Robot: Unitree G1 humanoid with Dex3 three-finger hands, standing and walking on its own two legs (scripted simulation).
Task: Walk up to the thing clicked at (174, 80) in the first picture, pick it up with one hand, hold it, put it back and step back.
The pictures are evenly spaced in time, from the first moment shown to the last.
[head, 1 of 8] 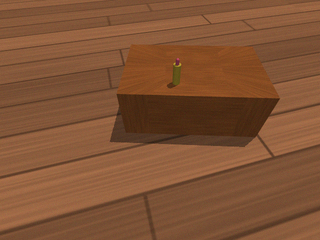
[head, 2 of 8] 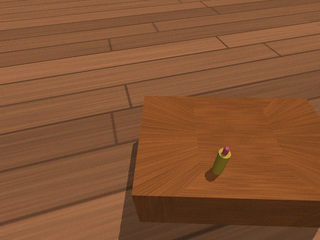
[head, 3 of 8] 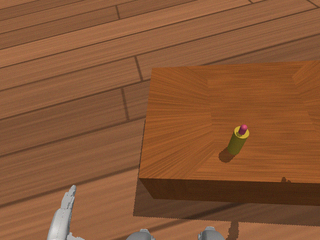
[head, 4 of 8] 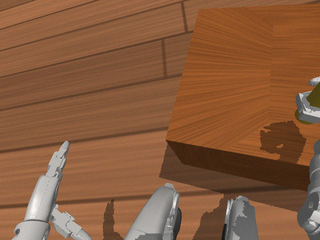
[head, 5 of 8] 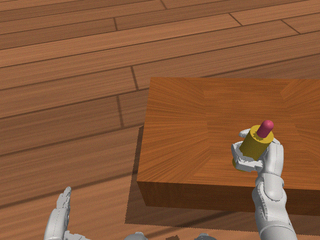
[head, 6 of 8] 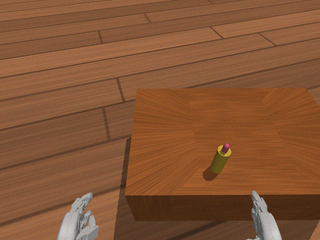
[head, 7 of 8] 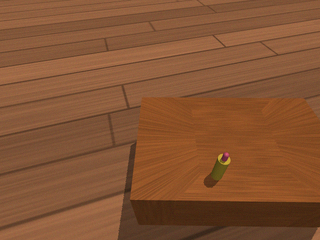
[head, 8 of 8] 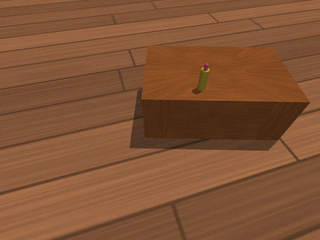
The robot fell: no
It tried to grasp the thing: yes
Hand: right
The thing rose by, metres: 0.29
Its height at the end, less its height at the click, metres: +0.00
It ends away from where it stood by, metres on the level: 0.01
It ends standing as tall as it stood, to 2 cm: yes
